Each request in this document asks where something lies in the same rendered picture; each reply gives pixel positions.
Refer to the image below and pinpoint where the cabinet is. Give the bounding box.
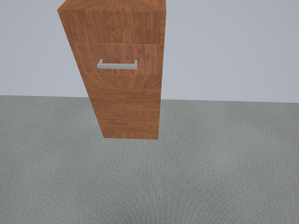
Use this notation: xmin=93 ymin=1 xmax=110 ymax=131
xmin=57 ymin=0 xmax=166 ymax=140

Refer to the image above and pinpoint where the handle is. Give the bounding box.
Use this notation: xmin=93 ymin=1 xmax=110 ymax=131
xmin=97 ymin=59 xmax=137 ymax=69

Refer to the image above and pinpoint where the drawer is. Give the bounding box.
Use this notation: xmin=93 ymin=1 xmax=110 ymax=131
xmin=75 ymin=43 xmax=159 ymax=75

